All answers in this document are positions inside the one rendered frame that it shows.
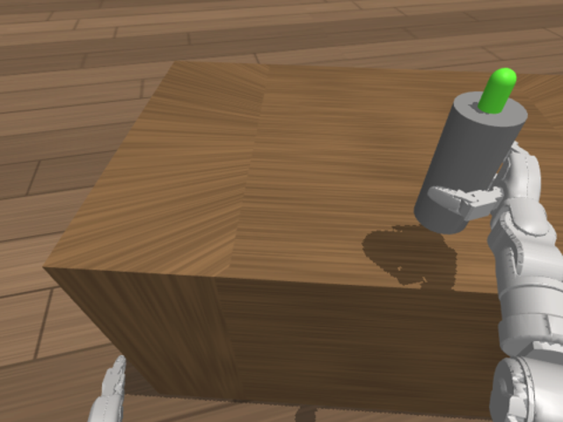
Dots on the right robot arm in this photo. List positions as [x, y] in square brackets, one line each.
[527, 386]

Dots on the right robot hand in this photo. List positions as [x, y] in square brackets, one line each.
[519, 177]

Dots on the left robot hand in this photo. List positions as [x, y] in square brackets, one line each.
[108, 407]

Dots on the bottle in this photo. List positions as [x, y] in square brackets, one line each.
[479, 132]

